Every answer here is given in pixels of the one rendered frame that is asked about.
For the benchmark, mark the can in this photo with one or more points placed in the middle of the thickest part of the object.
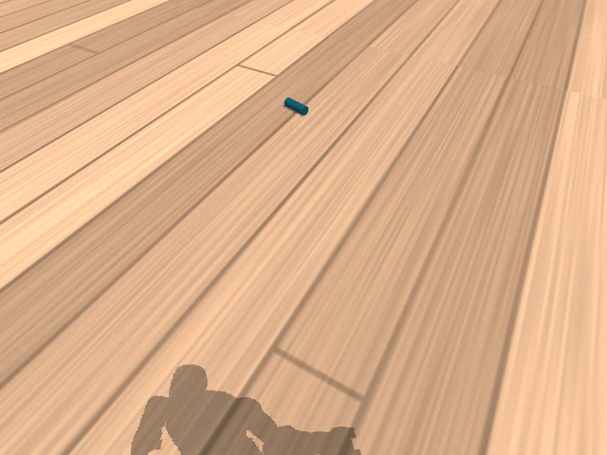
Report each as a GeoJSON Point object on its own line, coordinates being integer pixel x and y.
{"type": "Point", "coordinates": [296, 106]}

